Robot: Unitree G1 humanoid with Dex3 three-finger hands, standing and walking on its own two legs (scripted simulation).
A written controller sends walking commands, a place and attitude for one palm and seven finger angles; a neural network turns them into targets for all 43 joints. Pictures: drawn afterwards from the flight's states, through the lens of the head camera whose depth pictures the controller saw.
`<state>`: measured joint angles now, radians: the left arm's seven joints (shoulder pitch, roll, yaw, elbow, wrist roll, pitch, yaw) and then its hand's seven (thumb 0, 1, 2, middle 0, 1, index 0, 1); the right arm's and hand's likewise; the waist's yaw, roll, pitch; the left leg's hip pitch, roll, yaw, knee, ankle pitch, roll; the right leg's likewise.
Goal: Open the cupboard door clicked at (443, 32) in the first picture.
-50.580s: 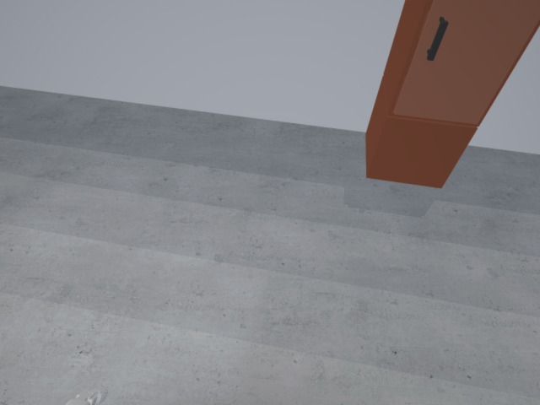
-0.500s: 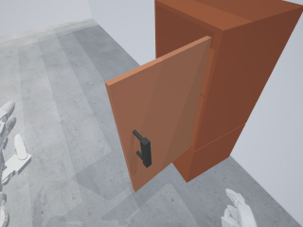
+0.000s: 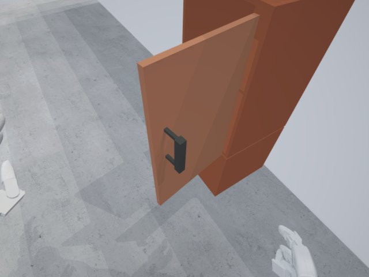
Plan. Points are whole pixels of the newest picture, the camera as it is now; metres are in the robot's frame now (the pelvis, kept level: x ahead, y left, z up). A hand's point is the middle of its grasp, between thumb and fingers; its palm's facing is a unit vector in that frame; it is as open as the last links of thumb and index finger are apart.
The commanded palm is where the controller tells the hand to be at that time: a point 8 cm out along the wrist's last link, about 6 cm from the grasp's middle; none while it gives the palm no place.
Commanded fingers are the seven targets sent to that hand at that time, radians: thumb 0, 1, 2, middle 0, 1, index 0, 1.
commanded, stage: step back with the hand held close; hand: left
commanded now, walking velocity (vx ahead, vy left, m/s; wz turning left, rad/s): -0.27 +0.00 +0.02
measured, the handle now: (174, 150) +0.42 +0.06 +0.00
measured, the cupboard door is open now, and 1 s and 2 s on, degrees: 100 100 100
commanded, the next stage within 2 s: stop stepping back and stand still in 0.76 s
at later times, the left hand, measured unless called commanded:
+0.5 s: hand (14, 232) +0.15 +0.24 +0.16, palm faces +0.36 -0.79 -0.49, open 7.5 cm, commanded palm +0.07 +0.29 +0.18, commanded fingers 0.00 0.90 0.90 -0.20 -0.30 -0.20 -0.30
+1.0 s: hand out of the picture +0.03 +0.26 +0.17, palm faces +0.37 -0.83 -0.41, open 7.5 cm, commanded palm -0.02 +0.31 +0.18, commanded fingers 0.00 0.90 0.90 -0.20 -0.30 -0.20 -0.30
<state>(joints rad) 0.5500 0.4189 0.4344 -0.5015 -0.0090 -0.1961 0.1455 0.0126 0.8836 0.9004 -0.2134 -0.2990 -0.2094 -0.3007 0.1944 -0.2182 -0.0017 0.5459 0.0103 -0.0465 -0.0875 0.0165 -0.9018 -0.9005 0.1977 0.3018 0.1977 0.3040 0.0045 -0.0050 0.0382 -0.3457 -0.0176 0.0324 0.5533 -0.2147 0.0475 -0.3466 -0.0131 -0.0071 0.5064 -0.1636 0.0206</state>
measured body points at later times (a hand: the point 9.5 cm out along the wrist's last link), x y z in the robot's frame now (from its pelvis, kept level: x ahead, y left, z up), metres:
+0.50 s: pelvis -0.06 -0.01 +0.00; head -0.02 +0.00 +0.45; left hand +0.12 +0.28 +0.19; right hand +0.14 -0.23 -0.08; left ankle +0.05 +0.09 -0.73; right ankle -0.09 -0.12 -0.73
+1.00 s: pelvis -0.17 +0.02 -0.01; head -0.16 +0.05 +0.44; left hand +0.01 +0.31 +0.19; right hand +0.01 -0.21 -0.08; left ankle -0.04 +0.08 -0.73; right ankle -0.27 -0.12 -0.73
